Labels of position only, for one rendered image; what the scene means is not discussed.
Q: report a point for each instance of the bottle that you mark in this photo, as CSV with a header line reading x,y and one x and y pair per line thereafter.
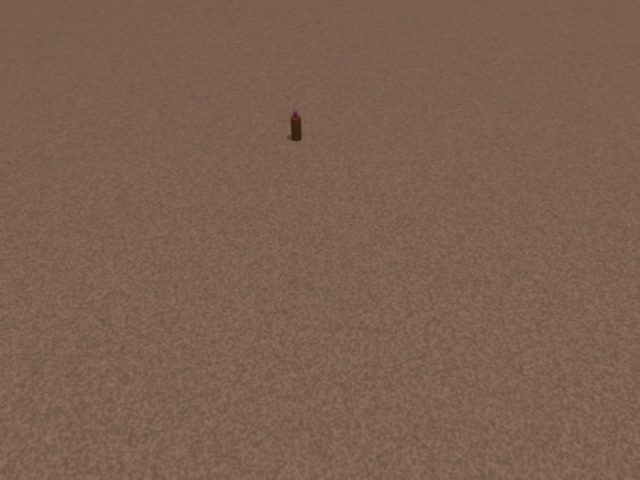
x,y
296,126

